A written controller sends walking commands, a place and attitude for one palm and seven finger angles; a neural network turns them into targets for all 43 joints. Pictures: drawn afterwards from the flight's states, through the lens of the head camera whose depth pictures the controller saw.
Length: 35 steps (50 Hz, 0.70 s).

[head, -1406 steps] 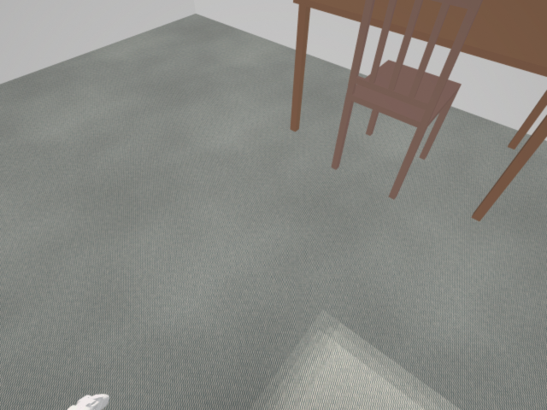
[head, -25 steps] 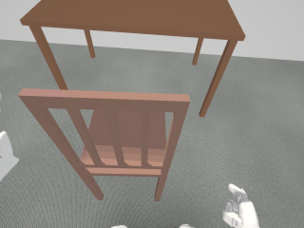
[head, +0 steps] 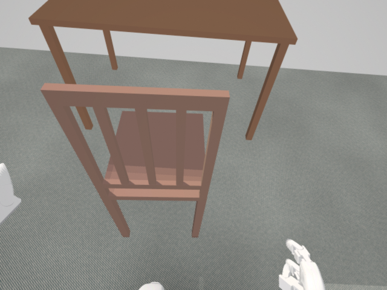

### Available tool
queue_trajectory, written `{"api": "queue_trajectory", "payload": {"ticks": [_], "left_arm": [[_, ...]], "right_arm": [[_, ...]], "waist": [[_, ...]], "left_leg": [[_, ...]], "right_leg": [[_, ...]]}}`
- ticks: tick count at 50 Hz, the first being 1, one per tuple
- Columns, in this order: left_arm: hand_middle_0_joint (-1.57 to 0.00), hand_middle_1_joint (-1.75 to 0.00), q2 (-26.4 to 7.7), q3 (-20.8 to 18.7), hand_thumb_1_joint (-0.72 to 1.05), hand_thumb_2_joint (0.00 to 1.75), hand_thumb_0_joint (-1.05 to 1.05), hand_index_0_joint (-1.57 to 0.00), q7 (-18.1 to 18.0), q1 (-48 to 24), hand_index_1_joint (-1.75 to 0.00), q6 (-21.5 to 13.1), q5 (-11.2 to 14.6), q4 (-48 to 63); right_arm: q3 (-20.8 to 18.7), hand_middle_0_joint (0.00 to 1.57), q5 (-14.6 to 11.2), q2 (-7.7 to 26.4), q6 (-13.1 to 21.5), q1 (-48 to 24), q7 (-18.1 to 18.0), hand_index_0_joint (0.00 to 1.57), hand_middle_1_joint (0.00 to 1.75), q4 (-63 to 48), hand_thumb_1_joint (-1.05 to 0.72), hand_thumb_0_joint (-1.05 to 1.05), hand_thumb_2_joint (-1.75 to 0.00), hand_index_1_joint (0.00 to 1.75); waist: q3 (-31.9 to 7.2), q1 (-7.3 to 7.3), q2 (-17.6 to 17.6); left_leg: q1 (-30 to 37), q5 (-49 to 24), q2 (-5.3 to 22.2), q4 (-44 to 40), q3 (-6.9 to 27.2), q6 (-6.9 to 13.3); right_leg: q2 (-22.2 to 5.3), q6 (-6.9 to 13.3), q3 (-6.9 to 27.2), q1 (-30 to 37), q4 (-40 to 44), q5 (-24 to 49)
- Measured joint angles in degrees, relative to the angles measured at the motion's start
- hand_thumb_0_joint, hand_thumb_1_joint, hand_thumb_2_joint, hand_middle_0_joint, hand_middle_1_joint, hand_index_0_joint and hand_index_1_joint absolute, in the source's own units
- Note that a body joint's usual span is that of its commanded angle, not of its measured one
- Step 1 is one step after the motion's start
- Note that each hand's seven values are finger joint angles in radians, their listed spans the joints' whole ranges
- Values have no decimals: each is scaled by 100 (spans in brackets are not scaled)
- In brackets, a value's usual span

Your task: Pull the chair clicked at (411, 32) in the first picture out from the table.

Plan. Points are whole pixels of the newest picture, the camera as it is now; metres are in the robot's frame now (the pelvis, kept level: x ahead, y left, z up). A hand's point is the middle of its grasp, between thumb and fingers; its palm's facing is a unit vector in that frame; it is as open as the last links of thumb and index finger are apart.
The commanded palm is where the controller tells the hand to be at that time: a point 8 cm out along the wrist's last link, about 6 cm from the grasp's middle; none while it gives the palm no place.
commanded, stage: stop stepping back and stand still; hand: left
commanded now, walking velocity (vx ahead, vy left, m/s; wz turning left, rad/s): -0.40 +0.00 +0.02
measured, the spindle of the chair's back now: (147, 151) +0.46 +0.16 -0.05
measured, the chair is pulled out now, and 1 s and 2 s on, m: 0.56 0.56 0.56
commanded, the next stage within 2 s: let the arm hang, fingers relaxed in 1.08 s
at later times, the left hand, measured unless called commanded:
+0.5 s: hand out of the picture +0.10 +0.26 +0.18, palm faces +0.46 -0.78 -0.43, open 7.4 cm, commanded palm +0.06 +0.30 +0.19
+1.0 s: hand out of the picture +0.08 +0.26 +0.18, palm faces +0.46 -0.77 -0.44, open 7.4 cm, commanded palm +0.03 +0.30 +0.19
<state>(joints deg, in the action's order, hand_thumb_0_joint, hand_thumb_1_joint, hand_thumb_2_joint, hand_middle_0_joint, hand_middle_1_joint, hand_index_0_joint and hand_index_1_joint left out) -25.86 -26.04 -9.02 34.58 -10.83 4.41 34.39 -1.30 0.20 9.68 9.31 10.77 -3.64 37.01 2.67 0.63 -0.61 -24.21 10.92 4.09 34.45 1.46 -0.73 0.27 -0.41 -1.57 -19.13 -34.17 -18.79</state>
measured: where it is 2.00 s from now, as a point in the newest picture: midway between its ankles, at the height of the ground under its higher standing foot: outside the picture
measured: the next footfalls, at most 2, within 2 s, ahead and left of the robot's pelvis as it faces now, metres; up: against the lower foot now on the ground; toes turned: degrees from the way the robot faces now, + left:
right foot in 0.02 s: +0.03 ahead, -0.14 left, +0.01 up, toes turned +1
left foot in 0.22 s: +0.03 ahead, +0.12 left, +0.01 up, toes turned +1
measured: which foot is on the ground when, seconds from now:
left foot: down 0.00-0.08, up 0.10-0.20, down 0.22-1.00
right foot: up 0.00-0.00, down 0.02-1.00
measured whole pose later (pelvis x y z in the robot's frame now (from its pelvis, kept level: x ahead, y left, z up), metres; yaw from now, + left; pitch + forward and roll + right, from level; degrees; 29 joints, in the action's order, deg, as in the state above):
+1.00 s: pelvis -0.10 -0.01 +0.01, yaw +2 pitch -5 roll -1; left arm -22.9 -21.9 -9.2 31.0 -8.4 2.5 27.6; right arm -0.5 -1.1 12.0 8.0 12.2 -3.4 37.1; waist 2.6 0.2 -1.5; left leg -17.3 14.4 1.8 30.5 1.2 0.2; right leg 0.0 -0.6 -0.4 -14.2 -25.9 -10.9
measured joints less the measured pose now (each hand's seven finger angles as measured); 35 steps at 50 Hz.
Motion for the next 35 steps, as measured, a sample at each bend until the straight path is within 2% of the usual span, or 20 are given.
{"api": "queue_trajectory", "payload": {"ticks": [1,3,6,8,10,11,13,15,18,21,24,29,35], "left_arm": [[-21,-30,2,-2,89,90,1,-21,21,23,-30,-40,-3,40],[-21,-30,86,70,89,90,1,-21,78,-22,-30,-121,-39,31],[-21,-30,143,239,89,90,1,-21,97,-28,-30,-70,-62,-39],[-21,-30,164,336,89,90,1,-21,46,22,-30,82,-70,-137],[-21,-30,137,392,88,90,1,-21,-8,30,-30,192,-85,-275],[-21,-30,103,398,88,89,1,-21,-35,-11,-30,216,-97,-348],[-22,-30,70,380,88,89,1,-22,-81,-124,-30,232,-122,-497],[-22,-30,92,344,88,89,1,-22,-101,-111,-30,261,-156,-607],[-21,-30,59,289,88,89,1,-21,-68,-97,-30,253,-197,-688],[-21,-30,126,302,89,90,1,-21,-6,-188,-30,162,-205,-745],[-21,-30,229,339,89,90,1,-21,34,-223,-30,130,-204,-737],[-21,-30,396,450,89,90,1,-21,17,-307,-30,167,-201,-817],[-21,-30,375,477,89,90,1,-21,0,-391,-30,233,-198,-845]], "right_arm": [[25,21,-3,2,35,15,29,20,30,-7,-90,2,-90,30],[58,21,2,58,51,-56,56,20,30,23,-90,1,-90,30],[59,21,-55,106,-97,-48,78,20,30,23,-90,1,-90,30],[87,21,-99,167,-257,6,56,20,30,42,-90,2,-90,30],[105,21,-131,263,-349,128,-12,20,30,14,-90,2,-90,30],[91,21,-139,305,-350,179,-55,20,30,10,-90,2,-90,30],[67,21,-165,327,-314,233,-115,20,30,57,-90,2,-90,30],[59,21,-195,313,-265,354,-134,20,30,55,-90,2,-90,30],[31,21,-208,239,-157,593,-93,20,30,-18,-90,2,-90,30],[55,20,-175,232,-99,605,-4,20,30,69,-90,2,-90,30],[91,21,-139,222,-120,545,54,20,30,162,-90,2,-90,30],[122,21,-140,213,-126,395,44,20,30,181,-90,2,-90,30],[143,21,-149,152,-64,243,25,20,30,66,-90,2,-90,30]], "waist": [[-2,37,-2],[94,70,-168],[52,74,-95],[-57,2,11],[-226,-117,3],[-277,-189,-14],[-226,-209,41],[-299,-233,21],[-469,-292,-2],[-408,-244,-83],[-358,-143,-95],[-275,-64,-133],[-196,-56,-119]], "left_leg": [[-56,-19,24,49,-17,-28],[-183,106,160,243,34,-62],[-427,1126,-44,931,72,-84],[-270,1241,-213,1235,-16,-33],[183,1383,-247,816,-61,44],[326,1219,-257,513,-29,90],[453,555,-296,320,-47,121],[557,425,-275,174,-54,139],[568,463,-298,24,12,140],[576,510,-275,24,76,118],[604,611,-270,10,63,130],[691,398,-258,-147,31,114],[763,284,-254,-335,14,93]], "right_leg": [[-32,3,-29,181,316,272],[72,-75,-109,201,514,781],[-21,-39,-27,-45,293,739],[-154,-51,55,-134,157,690],[-227,-91,12,-191,61,644],[-256,-116,-43,-211,20,634],[-290,-129,-25,-127,-22,463],[-224,-103,30,-53,-68,-45],[-126,-88,48,256,114,-188],[-73,-79,21,425,484,449],[-59,-51,45,477,599,635],[-44,-61,91,521,664,672],[-39,-53,111,565,783,745]]}}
